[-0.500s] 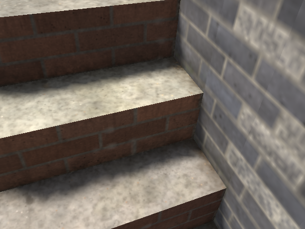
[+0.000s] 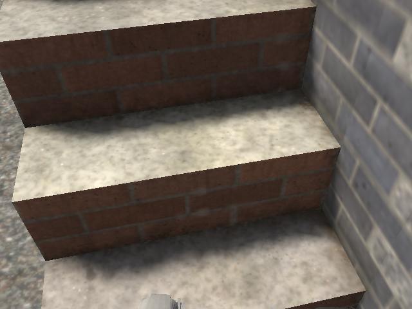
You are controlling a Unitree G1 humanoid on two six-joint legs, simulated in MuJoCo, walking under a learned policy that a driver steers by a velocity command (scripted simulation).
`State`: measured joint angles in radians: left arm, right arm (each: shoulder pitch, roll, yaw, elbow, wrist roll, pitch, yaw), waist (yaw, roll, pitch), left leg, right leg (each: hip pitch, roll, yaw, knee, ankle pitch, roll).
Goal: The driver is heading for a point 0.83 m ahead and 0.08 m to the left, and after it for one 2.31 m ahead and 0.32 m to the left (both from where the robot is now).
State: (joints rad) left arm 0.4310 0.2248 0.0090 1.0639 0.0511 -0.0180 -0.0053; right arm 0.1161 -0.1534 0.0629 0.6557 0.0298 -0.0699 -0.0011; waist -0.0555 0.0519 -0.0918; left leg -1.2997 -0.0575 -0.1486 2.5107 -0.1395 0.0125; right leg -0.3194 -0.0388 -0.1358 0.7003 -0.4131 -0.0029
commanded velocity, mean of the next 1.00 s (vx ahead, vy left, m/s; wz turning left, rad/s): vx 0.50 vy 0.00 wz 0.07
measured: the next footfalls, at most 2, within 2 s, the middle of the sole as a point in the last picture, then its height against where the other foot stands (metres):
left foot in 0.18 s outside the picture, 0.21 m higher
right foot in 0.84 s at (223, 262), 0.23 m higher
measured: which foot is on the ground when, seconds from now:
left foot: up 0.00-0.16, down 0.18-0.82, up 0.84-1.00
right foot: down 0.00-0.24, up 0.26-0.82, down 0.84-1.00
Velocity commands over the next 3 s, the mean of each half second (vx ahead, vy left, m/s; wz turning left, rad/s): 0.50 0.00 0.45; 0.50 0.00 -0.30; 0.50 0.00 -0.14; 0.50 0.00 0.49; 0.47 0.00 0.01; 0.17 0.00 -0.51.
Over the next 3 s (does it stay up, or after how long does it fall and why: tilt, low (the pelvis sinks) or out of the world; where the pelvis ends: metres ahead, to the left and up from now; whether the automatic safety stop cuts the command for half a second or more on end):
stays up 0.22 0.06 0.25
